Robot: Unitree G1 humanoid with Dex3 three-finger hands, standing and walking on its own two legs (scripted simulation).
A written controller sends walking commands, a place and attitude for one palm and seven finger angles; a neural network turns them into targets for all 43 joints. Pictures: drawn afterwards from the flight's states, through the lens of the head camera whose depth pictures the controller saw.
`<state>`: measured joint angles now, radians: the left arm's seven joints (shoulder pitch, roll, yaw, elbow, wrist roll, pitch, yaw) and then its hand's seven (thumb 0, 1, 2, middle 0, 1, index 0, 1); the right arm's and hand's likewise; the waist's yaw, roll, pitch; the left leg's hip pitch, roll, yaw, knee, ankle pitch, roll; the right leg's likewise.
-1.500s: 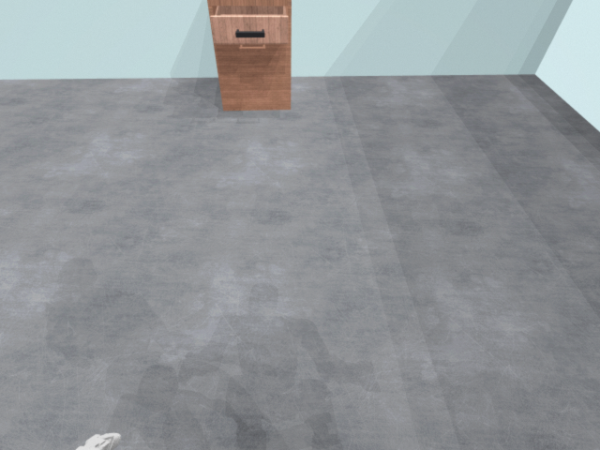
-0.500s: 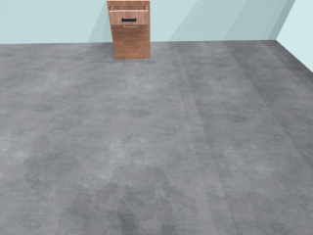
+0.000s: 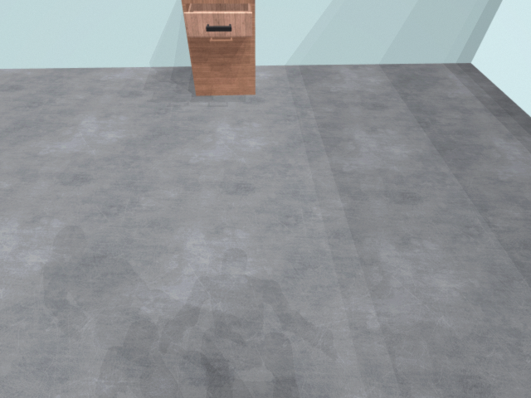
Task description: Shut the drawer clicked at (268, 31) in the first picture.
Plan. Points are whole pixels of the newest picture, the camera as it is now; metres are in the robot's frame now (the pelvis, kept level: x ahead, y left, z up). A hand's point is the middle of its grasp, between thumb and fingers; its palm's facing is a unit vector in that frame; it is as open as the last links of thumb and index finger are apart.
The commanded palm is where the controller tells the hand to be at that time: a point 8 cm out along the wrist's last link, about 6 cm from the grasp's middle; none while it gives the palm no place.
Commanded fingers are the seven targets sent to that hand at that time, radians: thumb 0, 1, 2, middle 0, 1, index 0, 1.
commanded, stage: look at it before walking up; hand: left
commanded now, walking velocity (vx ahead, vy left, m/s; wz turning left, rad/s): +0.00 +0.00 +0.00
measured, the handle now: (219, 27) +2.02 +0.39 -0.24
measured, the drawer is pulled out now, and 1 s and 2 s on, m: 0.15 0.15 0.15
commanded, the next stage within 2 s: walk to a spot facing it in 0.04 s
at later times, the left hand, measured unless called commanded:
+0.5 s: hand out of the picture +0.03 +0.22 -0.20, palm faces +0.04 -0.99 -0.16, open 7.4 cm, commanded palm none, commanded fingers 0.00 0.90 0.90 -0.20 -0.30 -0.20 -0.30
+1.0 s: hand (197, 280) +0.39 +0.18 -0.18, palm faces +0.07 -0.98 -0.16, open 7.3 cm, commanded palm none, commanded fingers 0.00 0.90 0.90 -0.20 -0.30 -0.20 -0.30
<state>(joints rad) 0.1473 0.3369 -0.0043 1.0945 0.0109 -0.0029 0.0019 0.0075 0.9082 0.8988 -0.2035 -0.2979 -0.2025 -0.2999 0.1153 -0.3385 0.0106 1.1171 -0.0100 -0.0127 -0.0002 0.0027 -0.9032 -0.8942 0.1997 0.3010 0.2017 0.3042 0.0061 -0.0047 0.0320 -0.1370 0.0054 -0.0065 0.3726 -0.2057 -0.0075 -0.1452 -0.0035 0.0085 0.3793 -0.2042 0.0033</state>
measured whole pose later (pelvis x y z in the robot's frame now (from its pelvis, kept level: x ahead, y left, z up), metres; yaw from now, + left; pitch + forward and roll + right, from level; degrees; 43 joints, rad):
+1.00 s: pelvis +0.29 +0.00 -0.02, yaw +4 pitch -2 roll -1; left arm 0.13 0.15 0.05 1.01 0.02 -0.08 0.00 0.00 0.91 0.90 -0.20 -0.30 -0.20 -0.30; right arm 0.41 -0.13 -0.04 1.17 -0.01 -0.04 -0.02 0.00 -0.91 -0.89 0.20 0.30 0.20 0.30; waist -0.04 0.02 0.07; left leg -0.32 0.07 0.02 1.29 -0.39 0.04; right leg -0.34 -0.03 -0.18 0.62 -0.25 -0.05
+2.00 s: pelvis +0.74 +0.04 -0.02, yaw +2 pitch -2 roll +0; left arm 0.14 0.14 0.05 1.03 0.02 -0.07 0.00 0.00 0.91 0.90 -0.20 -0.30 -0.20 -0.30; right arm 0.41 -0.12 -0.04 1.18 -0.02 -0.03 -0.01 0.01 -0.91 -0.89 0.20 0.30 0.20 0.30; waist -0.04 0.03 0.07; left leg -0.33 0.10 0.07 1.25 -0.40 0.01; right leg -0.33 -0.04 -0.18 0.60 -0.25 -0.05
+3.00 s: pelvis +1.15 +0.06 -0.01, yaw +1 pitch -1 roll +0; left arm 0.24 0.15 0.06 1.05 0.02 -0.07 0.01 0.00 0.95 0.90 -0.20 -0.30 -0.20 -0.30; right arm 0.30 -0.18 -0.06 1.10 -0.03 -0.02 0.00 0.01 -0.91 -0.89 0.19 0.30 0.20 0.30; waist -0.02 0.04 0.04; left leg -0.50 0.13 0.06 1.16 -0.29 0.00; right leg -0.21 -0.04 -0.18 0.46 -0.24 -0.04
